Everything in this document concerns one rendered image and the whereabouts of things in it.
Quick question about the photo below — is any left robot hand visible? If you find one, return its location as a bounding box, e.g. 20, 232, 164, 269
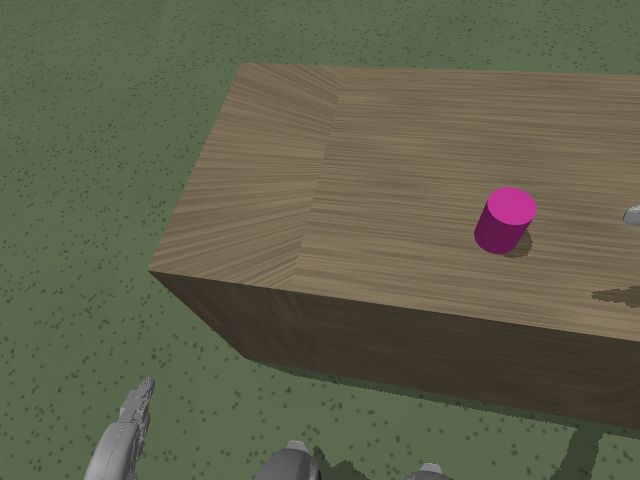
84, 376, 155, 480

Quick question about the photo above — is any can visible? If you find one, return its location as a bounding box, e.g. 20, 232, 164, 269
474, 187, 537, 254

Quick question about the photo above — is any right robot hand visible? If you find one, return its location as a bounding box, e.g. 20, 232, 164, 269
623, 205, 640, 226

